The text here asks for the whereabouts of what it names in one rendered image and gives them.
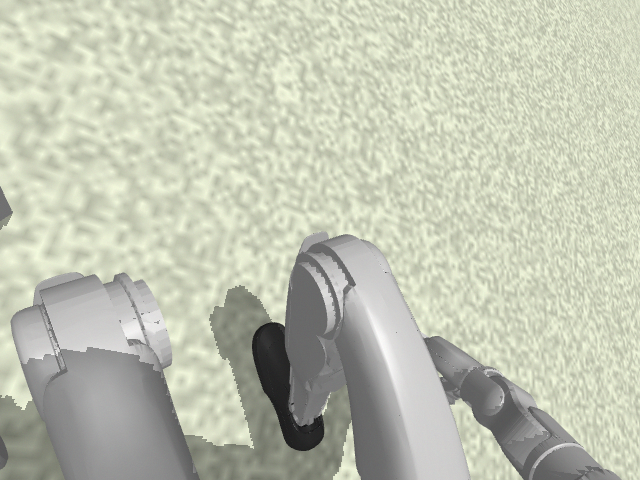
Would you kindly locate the right robot arm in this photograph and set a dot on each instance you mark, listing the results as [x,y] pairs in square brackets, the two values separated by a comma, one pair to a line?
[536,445]

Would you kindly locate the right robot hand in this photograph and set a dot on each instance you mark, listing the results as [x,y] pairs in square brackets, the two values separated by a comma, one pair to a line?
[453,364]

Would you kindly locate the right robot foot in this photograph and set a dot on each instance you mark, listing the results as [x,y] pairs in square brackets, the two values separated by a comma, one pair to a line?
[273,368]

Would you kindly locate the carton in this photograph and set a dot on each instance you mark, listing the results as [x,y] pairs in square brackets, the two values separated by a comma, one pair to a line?
[5,209]

